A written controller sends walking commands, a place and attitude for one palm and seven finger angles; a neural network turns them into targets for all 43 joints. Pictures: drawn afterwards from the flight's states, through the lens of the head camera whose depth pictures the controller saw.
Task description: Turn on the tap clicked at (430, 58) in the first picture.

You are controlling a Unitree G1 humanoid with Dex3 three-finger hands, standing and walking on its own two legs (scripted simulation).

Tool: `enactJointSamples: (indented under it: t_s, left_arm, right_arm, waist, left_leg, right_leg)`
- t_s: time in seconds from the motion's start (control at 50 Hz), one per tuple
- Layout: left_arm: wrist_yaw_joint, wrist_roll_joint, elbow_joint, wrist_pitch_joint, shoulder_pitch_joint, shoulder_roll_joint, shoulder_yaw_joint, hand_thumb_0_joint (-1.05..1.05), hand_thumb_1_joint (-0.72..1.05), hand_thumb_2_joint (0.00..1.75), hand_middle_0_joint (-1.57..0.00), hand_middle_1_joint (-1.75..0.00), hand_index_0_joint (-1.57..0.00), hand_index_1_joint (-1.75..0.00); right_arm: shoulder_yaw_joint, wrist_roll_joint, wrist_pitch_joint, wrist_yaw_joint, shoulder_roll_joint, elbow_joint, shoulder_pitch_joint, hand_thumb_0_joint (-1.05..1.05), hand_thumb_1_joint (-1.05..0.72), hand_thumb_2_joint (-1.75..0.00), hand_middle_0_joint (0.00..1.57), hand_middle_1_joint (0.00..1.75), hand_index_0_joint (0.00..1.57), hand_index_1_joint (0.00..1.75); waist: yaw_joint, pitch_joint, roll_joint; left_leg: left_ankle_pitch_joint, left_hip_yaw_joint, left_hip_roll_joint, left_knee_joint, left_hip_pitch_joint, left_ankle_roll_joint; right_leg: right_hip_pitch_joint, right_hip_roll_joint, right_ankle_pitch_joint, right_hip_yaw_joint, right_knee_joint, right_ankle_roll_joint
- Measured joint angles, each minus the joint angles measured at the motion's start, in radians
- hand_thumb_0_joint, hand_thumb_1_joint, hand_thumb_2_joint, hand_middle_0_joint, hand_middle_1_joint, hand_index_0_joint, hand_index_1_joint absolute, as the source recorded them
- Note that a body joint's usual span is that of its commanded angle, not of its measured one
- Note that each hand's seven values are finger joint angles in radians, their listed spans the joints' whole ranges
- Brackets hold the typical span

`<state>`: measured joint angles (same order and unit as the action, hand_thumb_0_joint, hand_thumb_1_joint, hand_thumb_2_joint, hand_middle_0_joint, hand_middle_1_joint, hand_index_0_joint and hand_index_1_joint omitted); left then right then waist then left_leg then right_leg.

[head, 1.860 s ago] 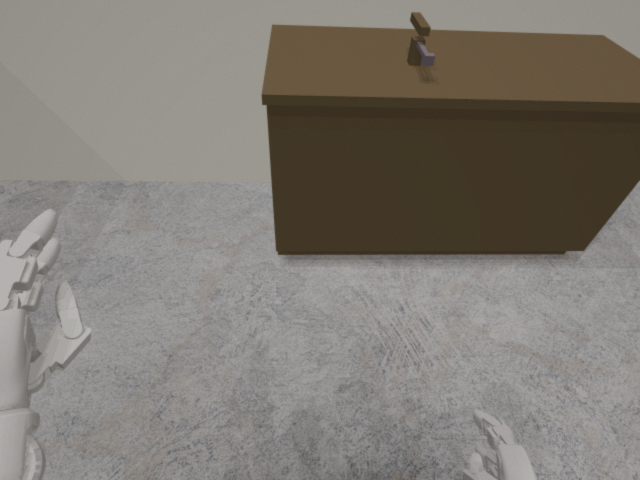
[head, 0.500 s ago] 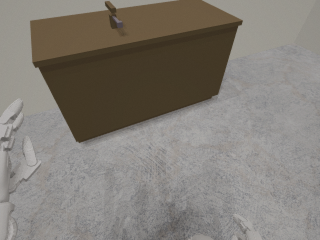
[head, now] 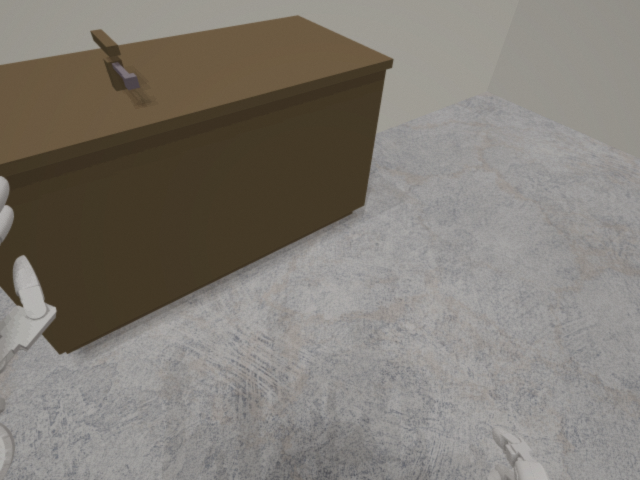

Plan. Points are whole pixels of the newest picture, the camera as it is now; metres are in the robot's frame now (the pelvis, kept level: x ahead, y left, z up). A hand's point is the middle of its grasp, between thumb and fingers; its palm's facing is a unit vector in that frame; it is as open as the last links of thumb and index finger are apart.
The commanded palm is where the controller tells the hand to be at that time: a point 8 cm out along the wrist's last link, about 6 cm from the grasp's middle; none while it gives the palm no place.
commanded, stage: walk to a spot facing it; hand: left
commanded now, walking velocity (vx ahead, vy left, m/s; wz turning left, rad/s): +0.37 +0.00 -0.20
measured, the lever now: (131, 81) +0.96 +0.50 +0.06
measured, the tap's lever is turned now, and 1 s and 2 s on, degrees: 0 0 0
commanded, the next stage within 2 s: turn to face it in 0.76 s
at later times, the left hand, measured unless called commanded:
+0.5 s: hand (185, 200) +0.38 +0.18 +0.18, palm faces +0.35 -0.83 -0.42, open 7.5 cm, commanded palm +0.33 +0.23 +0.19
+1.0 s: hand (257, 139) +0.53 +0.12 +0.18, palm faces +0.34 -0.82 -0.45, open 7.5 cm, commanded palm +0.47 +0.18 +0.19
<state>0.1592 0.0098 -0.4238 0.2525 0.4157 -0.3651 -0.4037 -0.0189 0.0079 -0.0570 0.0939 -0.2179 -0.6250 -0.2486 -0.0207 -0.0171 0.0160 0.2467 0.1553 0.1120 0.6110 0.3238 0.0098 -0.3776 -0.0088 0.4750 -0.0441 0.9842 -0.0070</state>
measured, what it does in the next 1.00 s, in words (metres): walks ahead: right foot, then left foot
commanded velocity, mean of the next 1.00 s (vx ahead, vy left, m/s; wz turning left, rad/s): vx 0.28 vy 0.00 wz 0.03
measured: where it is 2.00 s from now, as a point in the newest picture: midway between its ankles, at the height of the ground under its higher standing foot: outside the picture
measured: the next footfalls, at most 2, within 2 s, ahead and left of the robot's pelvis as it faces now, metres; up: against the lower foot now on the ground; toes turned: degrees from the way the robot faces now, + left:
right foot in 0.20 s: +0.13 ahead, -0.14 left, +0.00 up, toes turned -13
left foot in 0.56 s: +0.32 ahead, +0.09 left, +0.00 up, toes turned +8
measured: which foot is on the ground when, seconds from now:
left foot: down 0.00-0.22, up 0.24-0.54, down 0.56-0.90, up 0.92-1.00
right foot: up 0.00-0.18, down 0.20-0.56, up 0.58-0.86, down 0.88-1.00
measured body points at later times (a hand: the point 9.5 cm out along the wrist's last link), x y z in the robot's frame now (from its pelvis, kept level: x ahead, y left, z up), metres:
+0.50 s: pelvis +0.15 -0.04 +0.01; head +0.19 -0.04 +0.46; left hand +0.35 +0.23 +0.20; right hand +0.28 -0.31 -0.09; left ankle +0.25 +0.10 -0.70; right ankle +0.09 -0.13 -0.73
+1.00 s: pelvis +0.29 -0.09 +0.00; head +0.31 -0.13 +0.44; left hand +0.51 +0.16 +0.20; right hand +0.42 -0.32 -0.13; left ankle +0.27 +0.05 -0.66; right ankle +0.31 -0.18 -0.73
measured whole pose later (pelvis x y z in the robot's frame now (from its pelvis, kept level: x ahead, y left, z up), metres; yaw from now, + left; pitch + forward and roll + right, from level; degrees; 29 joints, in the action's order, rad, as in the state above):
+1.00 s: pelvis +0.29 -0.09 +0.00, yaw -5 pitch -1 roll +1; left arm 0.15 0.02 -0.45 0.19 0.41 -0.33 -0.34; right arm 0.02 0.00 -0.05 0.06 -0.20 -0.67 -0.19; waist 0.01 0.08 -0.06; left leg 0.46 0.07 0.08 1.13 0.44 -0.02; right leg -0.32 -0.09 0.32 -0.19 0.66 -0.05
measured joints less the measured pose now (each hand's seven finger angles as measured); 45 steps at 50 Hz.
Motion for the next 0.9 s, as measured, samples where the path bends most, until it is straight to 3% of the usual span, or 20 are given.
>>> enactJointSamples:
  t_s: [0.06, 0.14, 0.2, 0.24, 0.28, 0.32, 0.36, 0.44, 0.54, 0.58, 0.64, 0.68, 0.76, 0.86, 0.88, 0.9]
  left_arm:
    - [-0.003, -0.002, 0.033, -0.034, -0.018, 0.037, 0.028, 0.01, 0.89, 0.90, -0.21, -0.30, -0.20, -0.30]
    - [-0.008, -0.008, -0.024, -0.051, 0.032, 0.045, 0.070, 0.02, 0.89, 0.90, -0.21, -0.30, -0.20, -0.30]
    - [-0.008, -0.008, -0.061, -0.055, 0.055, 0.004, 0.067, 0.02, 0.89, 0.90, -0.21, -0.30, -0.20, -0.30]
    - [-0.008, -0.010, -0.067, -0.053, 0.034, -0.016, 0.061, 0.02, 0.89, 0.90, -0.21, -0.30, -0.20, -0.30]
    - [-0.012, -0.001, -0.053, -0.054, 0.005, -0.006, 0.065, 0.01, 0.88, 0.90, -0.21, -0.30, -0.21, -0.30]
    - [-0.013, 0.007, -0.044, -0.052, 0.006, 0.012, 0.063, 0.01, 0.88, 0.90, -0.21, -0.30, -0.21, -0.30]
    - [-0.011, 0.007, -0.043, -0.044, 0.029, 0.025, 0.057, 0.01, 0.88, 0.90, -0.21, -0.30, -0.21, -0.30]
    - [-0.004, 0.007, -0.081, -0.036, 0.068, 0.022, 0.047, 0.01, 0.88, 0.90, -0.21, -0.30, -0.21, -0.30]
    - [0.013, 0.009, -0.152, -0.027, 0.074, 0.003, 0.041, 0.01, 0.88, 0.90, -0.21, -0.30, -0.21, -0.30]
    - [0.020, 0.014, -0.159, -0.017, 0.058, -0.011, 0.024, 0.01, 0.88, 0.90, -0.21, -0.30, -0.21, -0.30]
    - [0.013, 0.019, -0.090, -0.015, -0.027, -0.037, 0.013, 0.01, 0.88, 0.90, -0.21, -0.30, -0.21, -0.30]
    - [0.004, 0.022, -0.075, -0.027, -0.050, -0.040, 0.007, 0.02, 0.88, 0.90, -0.21, -0.30, -0.21, -0.30]
    - [-0.008, 0.024, -0.129, -0.024, 0.016, -0.022, 0.009, 0.02, 0.89, 0.90, -0.21, -0.30, -0.20, -0.30]
    - [-0.013, 0.018, -0.118, -0.017, 0.077, -0.024, 0.016, 0.01, 0.89, 0.90, -0.21, -0.30, -0.21, -0.30]
    - [-0.012, 0.017, -0.106, -0.024, 0.075, -0.031, 0.014, 0.01, 0.89, 0.90, -0.21, -0.30, -0.21, -0.30]
    - [-0.011, 0.014, -0.092, -0.030, 0.064, -0.031, 0.014, 0.01, 0.88, 0.90, -0.21, -0.30, -0.21, -0.30]
  right_arm:
    - [0.028, 0.001, -0.017, -0.016, 0.042, 0.002, 0.010, 0.02, -0.91, -0.90, 0.20, 0.30, 0.20, 0.29]
    - [0.066, 0.008, -0.036, -0.030, 0.085, 0.025, 0.013, 0.01, -0.90, -0.90, 0.21, 0.30, 0.20, 0.29]
    - [0.080, 0.009, -0.033, -0.032, 0.104, 0.041, 0.011, 0.01, -0.90, -0.90, 0.21, 0.30, 0.20, 0.30]
    - [0.077, 0.004, -0.021, -0.033, 0.095, 0.037, 0.020, 0.01, -0.90, -0.90, 0.21, 0.30, 0.20, 0.30]
    - [0.067, -0.001, -0.001, -0.038, 0.069, 0.000, 0.040, 0.01, -0.90, -0.90, 0.21, 0.30, 0.20, 0.30]
    - [0.055, -0.006, 0.018, -0.041, 0.040, -0.028, 0.053, 0.01, -0.90, -0.90, 0.21, 0.30, 0.20, 0.30]
    - [0.042, -0.007, 0.035, -0.038, 0.015, -0.036, 0.057, 0.02, -0.90, -0.90, 0.21, 0.30, 0.20, 0.30]
    - [0.015, -0.003, 0.046, -0.032, -0.020, -0.011, 0.046, 0.02, -0.91, -0.90, 0.21, 0.30, 0.20, 0.29]
    - [-0.012, 0.001, 0.024, -0.017, -0.049, 0.035, 0.023, 0.02, -0.91, -0.90, 0.20, 0.30, 0.20, 0.29]
    - [-0.023, -0.002, 0.013, -0.010, -0.047, 0.051, 0.039, 0.02, -0.91, -0.90, 0.20, 0.30, 0.20, 0.29]
    - [-0.019, -0.004, 0.004, -0.017, 0.000, 0.041, 0.089, 0.02, -0.91, -0.90, 0.20, 0.30, 0.20, 0.29]
    - [-0.001, -0.007, -0.006, -0.027, 0.034, 0.038, 0.108, 0.02, -0.91, -0.90, 0.20, 0.30, 0.20, 0.29]
    - [0.038, -0.007, -0.032, -0.048, 0.084, 0.052, 0.093, 0.01, -0.91, -0.90, 0.20, 0.30, 0.20, 0.29]
    - [0.062, -0.009, -0.039, -0.045, 0.101, 0.051, 0.032, 0.01, -0.90, -0.90, 0.21, 0.30, 0.20, 0.30]
    - [0.064, -0.010, -0.035, -0.041, 0.099, 0.048, 0.022, 0.01, -0.90, -0.90, 0.21, 0.30, 0.20, 0.30]
    - [0.063, -0.012, -0.030, -0.037, 0.092, 0.045, 0.015, 0.01, -0.90, -0.90, 0.21, 0.30, 0.20, 0.30]
  waist:
    - [0.005, -0.003, -0.021]
    - [0.013, 0.015, -0.044]
    - [0.018, 0.031, -0.052]
    - [0.021, 0.045, -0.068]
    - [0.028, 0.054, -0.074]
    - [0.027, 0.058, -0.070]
    - [0.020, 0.060, -0.063]
    - [0.021, 0.076, -0.021]
    - [0.033, 0.092, 0.021]
    - [0.035, 0.097, 0.028]
    - [0.016, 0.102, 0.042]
    - [0.005, 0.097, 0.033]
    - [0.004, 0.085, -0.005]
    - [0.025, 0.073, -0.061]
    - [0.030, 0.070, -0.063]
    - [0.033, 0.070, -0.072]
  left_leg:
    - [0.001, 0.009, 0.017, -0.052, -0.045, -0.008]
    - [0.011, 0.030, 0.044, -0.089, -0.091, -0.037]
    - [0.062, 0.036, 0.064, -0.033, -0.092, -0.062]
    - [0.146, 0.007, 0.076, 0.113, -0.042, -0.039]
    - [0.207, -0.054, 0.041, 0.343, 0.043, -0.029]
    - [0.197, -0.083, 0.007, 0.520, 0.127, -0.034]
    - [0.170, -0.082, -0.004, 0.571, 0.191, -0.040]
    - [0.108, -0.036, 0.007, 0.320, 0.211, -0.032]
    - [-0.025, 0.042, -0.016, -0.018, 0.095, -0.011]
    - [-0.111, 0.055, -0.022, -0.036, 0.058, 0.015]
    - [-0.023, 0.061, -0.019, 0.041, 0.054, 0.019]
    - [-0.006, 0.058, -0.009, 0.026, 0.038, 0.012]
    - [-0.011, 0.064, 0.021, -0.039, -0.012, -0.012]
    - [0.028, 0.050, 0.056, -0.042, -0.058, -0.051]
    - [0.052, 0.045, 0.059, -0.014, -0.057, -0.058]
    - [0.087, 0.035, 0.067, 0.036, -0.045, -0.045]
  right_leg:
    - [-0.042, -0.023, -0.033, -0.037, 0.030, 0.011]
    - [-0.011, -0.046, -0.064, -0.088, -0.182, 0.022]
    - [0.059, -0.039, -0.100, -0.121, -0.371, 0.020]
    - [0.062, -0.029, -0.209, -0.134, -0.372, -0.024]
    - [0.064, -0.030, -0.167, -0.137, -0.332, -0.046]
    - [0.093, -0.030, -0.139, -0.133, -0.356, -0.049]
    - [0.131, -0.030, -0.147, -0.133, -0.408, -0.037]
    - [0.192, -0.040, -0.145, -0.120, -0.475, -0.030]
    - [0.242, -0.061, -0.054, -0.099, -0.413, -0.001]
    - [0.195, -0.071, 0.005, -0.070, -0.237, 0.005]
    - [0.051, -0.047, 0.059, -0.001, 0.113, 0.009]
    - [-0.039, -0.046, 0.037, 0.000, 0.205, 0.016]
    - [-0.114, -0.076, -0.057, -0.043, 0.039, 0.028]
    - [-0.031, -0.072, -0.136, -0.106, -0.279, 0.044]
    - [0.003, -0.068, -0.150, -0.114, -0.340, 0.043]
    - [0.019, -0.062, -0.213, -0.122, -0.362, 0.015]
